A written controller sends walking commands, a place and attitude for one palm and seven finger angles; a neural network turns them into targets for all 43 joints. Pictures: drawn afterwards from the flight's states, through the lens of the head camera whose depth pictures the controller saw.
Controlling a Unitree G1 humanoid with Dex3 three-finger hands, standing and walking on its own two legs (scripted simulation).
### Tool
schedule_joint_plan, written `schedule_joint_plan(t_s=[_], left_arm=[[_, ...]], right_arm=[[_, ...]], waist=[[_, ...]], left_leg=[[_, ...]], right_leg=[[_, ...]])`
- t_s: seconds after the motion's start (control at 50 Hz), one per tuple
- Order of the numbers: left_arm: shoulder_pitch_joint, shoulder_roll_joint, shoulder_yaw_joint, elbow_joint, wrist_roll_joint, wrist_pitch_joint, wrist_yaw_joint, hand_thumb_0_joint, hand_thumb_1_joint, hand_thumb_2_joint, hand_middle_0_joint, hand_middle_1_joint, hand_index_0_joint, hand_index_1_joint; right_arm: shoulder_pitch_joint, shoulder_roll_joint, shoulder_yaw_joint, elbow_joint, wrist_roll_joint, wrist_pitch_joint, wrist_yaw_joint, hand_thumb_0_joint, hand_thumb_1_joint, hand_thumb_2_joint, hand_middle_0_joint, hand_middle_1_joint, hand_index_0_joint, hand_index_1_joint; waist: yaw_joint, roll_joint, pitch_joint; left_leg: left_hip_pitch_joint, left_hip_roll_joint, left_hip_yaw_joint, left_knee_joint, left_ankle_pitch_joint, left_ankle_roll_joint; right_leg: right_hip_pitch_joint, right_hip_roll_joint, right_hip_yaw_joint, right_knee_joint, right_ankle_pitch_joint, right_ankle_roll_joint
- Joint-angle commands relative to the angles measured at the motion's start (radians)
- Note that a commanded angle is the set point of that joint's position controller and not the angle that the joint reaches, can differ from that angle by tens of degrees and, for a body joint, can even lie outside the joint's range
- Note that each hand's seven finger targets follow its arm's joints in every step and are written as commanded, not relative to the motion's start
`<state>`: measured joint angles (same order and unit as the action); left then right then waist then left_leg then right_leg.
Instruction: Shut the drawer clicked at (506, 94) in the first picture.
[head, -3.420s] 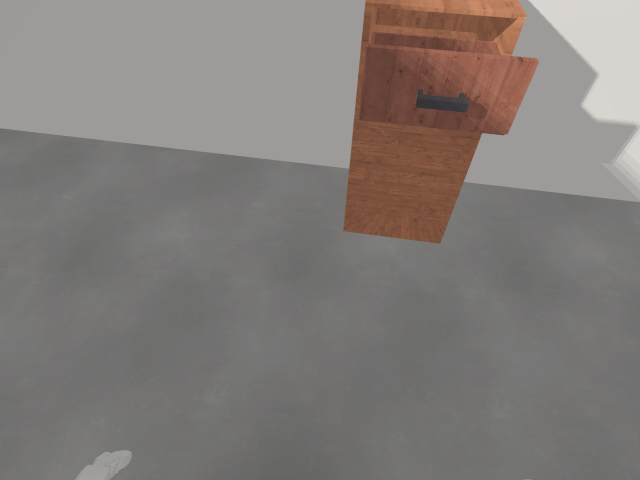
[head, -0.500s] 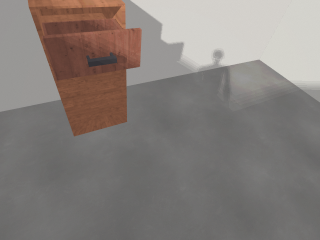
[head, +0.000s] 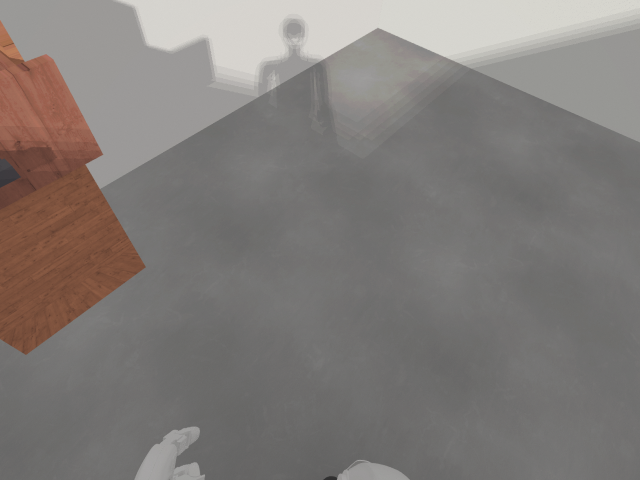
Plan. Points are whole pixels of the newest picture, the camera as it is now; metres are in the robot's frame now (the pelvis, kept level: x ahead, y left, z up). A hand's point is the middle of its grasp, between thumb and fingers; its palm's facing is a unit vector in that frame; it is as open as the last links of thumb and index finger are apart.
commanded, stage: walk to a spot facing it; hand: left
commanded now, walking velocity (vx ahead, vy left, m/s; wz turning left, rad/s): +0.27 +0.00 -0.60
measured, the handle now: out of the picture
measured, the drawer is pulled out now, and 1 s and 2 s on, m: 0.28 0.28 0.28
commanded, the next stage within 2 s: turn to face it in 1.88 s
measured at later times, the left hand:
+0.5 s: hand (119, 476) +0.15 +0.27 -0.16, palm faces -0.11 -0.97 -0.22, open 7.4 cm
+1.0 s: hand (248, 309) +0.39 +0.12 -0.14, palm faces -0.61 -0.75 -0.25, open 7.4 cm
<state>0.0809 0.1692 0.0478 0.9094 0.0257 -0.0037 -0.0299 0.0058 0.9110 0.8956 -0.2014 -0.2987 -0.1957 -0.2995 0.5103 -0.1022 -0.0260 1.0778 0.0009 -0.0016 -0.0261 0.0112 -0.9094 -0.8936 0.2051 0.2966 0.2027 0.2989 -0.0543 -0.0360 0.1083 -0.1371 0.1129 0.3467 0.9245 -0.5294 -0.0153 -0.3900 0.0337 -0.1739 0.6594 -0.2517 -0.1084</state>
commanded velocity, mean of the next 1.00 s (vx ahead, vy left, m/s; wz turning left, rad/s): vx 0.08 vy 0.00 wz -0.60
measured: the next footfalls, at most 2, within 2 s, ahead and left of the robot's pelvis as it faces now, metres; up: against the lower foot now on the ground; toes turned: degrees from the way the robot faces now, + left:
left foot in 0.46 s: +0.21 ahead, +0.15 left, +0.00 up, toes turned -11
right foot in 1.00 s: +0.15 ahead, -0.09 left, +0.00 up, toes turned -45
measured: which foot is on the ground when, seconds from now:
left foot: up 0.00-0.44, down 0.46-1.00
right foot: down 0.00-0.48, up 0.50-0.98, down 1.00-1.00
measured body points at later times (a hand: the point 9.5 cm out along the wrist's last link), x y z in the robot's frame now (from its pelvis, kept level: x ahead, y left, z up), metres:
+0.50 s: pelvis +0.12 +0.06 +0.02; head +0.15 +0.08 +0.46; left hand +0.15 +0.32 -0.14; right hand +0.23 -0.20 -0.09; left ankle +0.17 +0.16 -0.71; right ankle +0.05 -0.05 -0.70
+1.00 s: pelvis +0.16 +0.04 +0.01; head +0.20 +0.00 +0.45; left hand +0.42 +0.16 -0.12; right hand -0.02 -0.15 -0.14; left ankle +0.17 +0.16 -0.71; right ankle +0.12 -0.06 -0.72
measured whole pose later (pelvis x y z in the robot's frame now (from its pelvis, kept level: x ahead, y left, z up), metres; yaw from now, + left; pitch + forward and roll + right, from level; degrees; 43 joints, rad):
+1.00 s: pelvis +0.16 +0.04 +0.01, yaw -37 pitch +1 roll +0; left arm 0.11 0.23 0.08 0.88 0.03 0.04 -0.03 0.01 0.91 0.90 -0.20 -0.30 -0.19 -0.30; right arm 0.35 -0.22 -0.08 0.98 -0.02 0.02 -0.01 0.01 -0.91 -0.89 0.20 0.30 0.20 0.30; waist -0.06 0.02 0.11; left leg -0.18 0.20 0.40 0.69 -0.45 -0.04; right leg -0.35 -0.04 -0.12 0.65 -0.28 0.01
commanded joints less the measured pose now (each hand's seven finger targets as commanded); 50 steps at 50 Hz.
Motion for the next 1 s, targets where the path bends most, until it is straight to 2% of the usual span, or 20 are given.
schedule_joint_plan(t_s=[0.0, 0.04, 0.1, 0.2, 0.28, 0.34, 0.4, 0.42, 0.44, 0.46, 0.48, 0.54, 0.6, 0.66, 0.78, 0.86, 0.92, 0.94, 0.96, 0.98], left_arm=[[0.259, 0.251, 0.070, 0.001, -0.028, -0.003, 0.060, 0.000, 0.900, 0.900, -0.200, -0.300, -0.200, -0.300], [0.155, 0.204, 0.058, -0.028, -0.027, -0.014, 0.057, 0.000, 0.900, 0.900, -0.200, -0.300, -0.200, -0.300], [0.119, 0.184, 0.051, -0.031, -0.009, -0.033, 0.050, 0.000, 0.900, 0.900, -0.200, -0.300, -0.200, -0.300], [0.197, 0.192, 0.060, -0.014, -0.006, -0.044, 0.030, 0.000, 0.900, 0.900, -0.200, -0.300, -0.200, -0.300], [0.263, 0.204, 0.067, -0.014, -0.002, -0.041, 0.029, 0.000, 0.900, 0.900, -0.200, -0.300, -0.200, -0.300], [0.278, 0.220, 0.073, -0.021, -0.003, -0.030, 0.031, 0.000, 0.900, 0.900, -0.200, -0.300, -0.200, -0.300], [0.243, 0.224, 0.077, -0.031, -0.007, -0.015, 0.039, 0.000, 0.900, 0.900, -0.200, -0.300, -0.200, -0.300], [0.215, 0.208, 0.072, -0.039, -0.015, -0.011, 0.041, 0.000, 0.900, 0.900, -0.200, -0.300, -0.200, -0.300], [0.235, 0.145, 0.061, -0.057, -0.031, -0.009, 0.033, 0.000, 0.900, 0.900, -0.200, -0.300, -0.200, -0.300], [0.234, 0.141, 0.055, -0.063, -0.022, -0.016, 0.029, 0.000, 0.900, 0.900, -0.200, -0.300, -0.200, -0.300], [0.266, 0.172, 0.067, -0.039, -0.009, -0.004, 0.031, 0.000, 0.900, 0.900, -0.200, -0.300, -0.200, -0.300], [0.248, 0.162, 0.078, -0.016, 0.004, 0.028, 0.009, 0.000, 0.900, 0.900, -0.200, -0.300, -0.200, -0.300], [0.279, 0.125, 0.073, -0.008, -0.001, 0.048, 0.003, 0.000, 0.900, 0.900, -0.200, -0.300, -0.200, -0.300], [0.241, 0.109, 0.071, -0.021, 0.000, 0.058, 0.002, 0.000, 0.900, 0.900, -0.200, -0.300, -0.200, -0.300], [0.107, 0.077, 0.059, -0.065, 0.000, 0.064, 0.000, 0.000, 0.900, 0.900, -0.200, -0.300, -0.200, -0.300], [0.030, 0.075, 0.050, -0.091, 0.001, 0.049, 0.000, 0.000, 0.900, 0.900, -0.200, -0.300, -0.200, -0.300], [0.073, 0.098, 0.051, -0.089, 0.002, 0.028, 0.006, 0.000, 0.900, 0.900, -0.200, -0.300, -0.200, -0.300], [0.147, 0.128, 0.058, -0.070, 0.003, 0.014, 0.009, 0.000, 0.900, 0.900, -0.200, -0.300, -0.200, -0.300], [0.247, 0.230, 0.075, -0.045, 0.011, -0.002, 0.022, 0.000, 0.900, 0.900, -0.200, -0.300, -0.200, -0.300], [0.321, 0.337, 0.099, -0.026, -0.001, -0.007, 0.037, 0.000, 0.900, 0.900, -0.200, -0.300, -0.200, -0.300]], right_arm=[[-0.179, -0.145, -0.044, -0.197, -0.001, -0.024, -0.010, 0.000, -0.900, -0.900, 0.200, 0.300, 0.200, 0.300], [-0.169, -0.145, -0.043, -0.181, -0.020, -0.003, 0.002, 0.000, -0.900, -0.900, 0.200, 0.300, 0.200, 0.300], [-0.146, -0.132, -0.048, -0.164, -0.029, 0.014, 0.009, 0.000, -0.900, -0.900, 0.200, 0.300, 0.200, 0.300], [-0.279, -0.148, -0.048, -0.223, -0.031, -0.002, 0.025, 0.000, -0.900, -0.900, 0.200, 0.300, 0.200, 0.300], [-0.425, -0.148, -0.040, -0.283, -0.028, -0.020, 0.029, 0.000, -0.900, -0.900, 0.200, 0.300, 0.200, 0.300], [-0.471, -0.160, -0.036, -0.305, -0.018, -0.028, 0.022, 0.000, -0.900, -0.900, 0.200, 0.300, 0.200, 0.300], [-0.402, -0.183, -0.039, -0.287, -0.010, -0.031, 0.007, 0.000, -0.900, -0.900, 0.200, 0.300, 0.200, 0.300], [-0.310, -0.220, -0.045, -0.258, -0.012, -0.036, -0.002, 0.000, -0.900, -0.900, 0.200, 0.300, 0.200, 0.300], [-0.231, -0.326, -0.064, -0.240, -0.025, -0.042, -0.009, 0.000, -0.900, -0.900, 0.200, 0.300, 0.200, 0.300], [-0.170, -0.366, -0.070, -0.237, -0.016, -0.030, -0.007, 0.000, -0.900, -0.900, 0.200, 0.300, 0.200, 0.300], [-0.219, -0.325, -0.055, -0.251, -0.021, -0.017, -0.002, 0.000, -0.900, -0.900, 0.200, 0.300, 0.200, 0.300], [-0.349, -0.233, -0.025, -0.275, -0.023, -0.021, -0.008, 0.000, -0.900, -0.900, 0.200, 0.300, 0.200, 0.300], [-0.327, -0.218, -0.026, -0.254, -0.019, -0.026, -0.012, 0.000, -0.900, -0.900, 0.200, 0.300, 0.200, 0.300], [-0.278, -0.214, -0.034, -0.238, -0.017, -0.027, -0.012, 0.000, -0.900, -0.900, 0.200, 0.300, 0.200, 0.300], [-0.204, -0.232, -0.057, -0.193, -0.026, -0.020, -0.009, 0.000, -0.900, -0.900, 0.200, 0.300, 0.200, 0.300], [-0.171, -0.257, -0.075, -0.172, -0.033, -0.011, 0.001, 0.000, -0.900, -0.900, 0.200, 0.300, 0.200, 0.300], [-0.179, -0.280, -0.085, -0.171, -0.030, -0.009, 0.008, 0.000, -0.900, -0.900, 0.200, 0.300, 0.200, 0.300], [-0.174, -0.286, -0.085, -0.175, -0.025, -0.009, 0.012, 0.000, -0.900, -0.900, 0.200, 0.300, 0.200, 0.300], [-0.158, -0.252, -0.076, -0.194, -0.011, -0.005, 0.024, 0.000, -0.900, -0.900, 0.200, 0.300, 0.200, 0.300], [-0.212, -0.178, -0.053, -0.248, -0.013, -0.001, 0.024, 0.000, -0.900, -0.900, 0.200, 0.300, 0.200, 0.300]], waist=[[0.141, 0.025, -0.187], [0.065, 0.045, -0.127], [0.016, 0.018, -0.062], [0.057, -0.083, -0.081], [0.115, -0.108, -0.110], [0.128, -0.135, -0.143], [0.084, -0.128, -0.182], [0.035, -0.068, -0.220], [0.008, 0.199, -0.294], [-0.009, 0.295, -0.285], [0.019, 0.209, -0.223], [0.070, 0.217, -0.037], [0.090, 0.230, -0.064], [0.072, 0.204, -0.071], [0.036, 0.223, -0.062], [0.002, 0.243, -0.077], [0.038, 0.214, -0.128], [0.084, 0.158, -0.186], [0.130, -0.054, -0.274], [0.157, -0.277, -0.312]], left_leg=[[-0.507, 0.033, -0.331, 0.523, 0.011, -0.041], [-0.441, 0.062, -0.326, 0.428, 0.123, -0.058], [-0.376, 0.050, -0.317, 0.314, 0.185, -0.069], [-0.421, 0.028, -0.313, 0.126, 0.256, -0.081], [-0.412, -0.021, -0.304, -0.071, 0.192, -0.080], [-0.353, -0.066, -0.296, -0.196, 0.141, -0.072], [-0.146, -0.092, -0.292, -0.429, 0.211, -0.058], [0.079, -0.038, -0.317, -0.561, 0.346, -0.040], [0.331, 0.238, -0.561, -0.599, 0.524, 0.035], [0.345, 0.422, -0.682, -0.564, 0.782, 0.122], [0.194, 0.408, -0.605, -0.574, 0.734, 0.149], [-0.043, 0.256, -0.404, -0.640, 0.619, 0.091], [-0.027, 0.211, -0.269, -0.619, 0.695, 0.073], [0.007, 0.217, -0.225, -0.612, 0.708, 0.089], [0.090, 0.257, -0.180, -0.582, 0.754, 0.127], [0.101, 0.275, -0.126, -0.519, 0.797, 0.118], [0.086, 0.287, -0.089, -0.381, 0.881, 0.076], [0.039, 0.265, -0.058, -0.227, 0.895, 0.034], [-0.189, 0.212, -0.032, 0.005, 0.632, -0.024], [-0.459, 0.025, -0.092, 0.284, -0.093, -0.086]], right_leg=[[0.470, -0.412, 0.499, -0.246, 0.730, -0.212], [0.234, -0.330, 0.453, -0.338, 0.412, -0.118], [0.041, -0.243, 0.375, -0.387, 0.264, -0.094], [0.092, -0.183, 0.412, -0.387, 0.127, -0.087], [0.204, -0.189, 0.489, -0.338, 0.194, -0.091], [0.273, -0.196, 0.531, -0.277, 0.366, -0.085], [0.232, -0.165, 0.536, -0.161, 0.454, -0.034], [0.097, -0.111, 0.484, -0.058, 0.383, 0.015], [-0.142, 0.024, 0.355, 0.149, -0.004, 0.084], [-0.248, 0.021, 0.232, 0.397, -0.373, 0.130], [-0.219, -0.039, 0.243, 0.493, -0.367, 0.142], [-0.198, -0.073, 0.201, 0.595, -0.194, 0.165], [-0.194, -0.077, 0.179, 0.635, -0.094, 0.176], [-0.220, -0.091, 0.158, 0.611, -0.054, 0.183], [-0.229, -0.121, 0.110, 0.387, -0.073, 0.185], [-0.122, -0.094, 0.053, 0.170, -0.122, 0.158], [0.034, -0.059, 0.040, -0.009, -0.075, 0.119], [0.183, -0.053, 0.043, -0.143, 0.043, 0.102], [0.449, -0.201, 0.234, -0.211, 0.305, 0.039], [0.556, -0.446, 0.596, -0.207, 0.834, -0.090]])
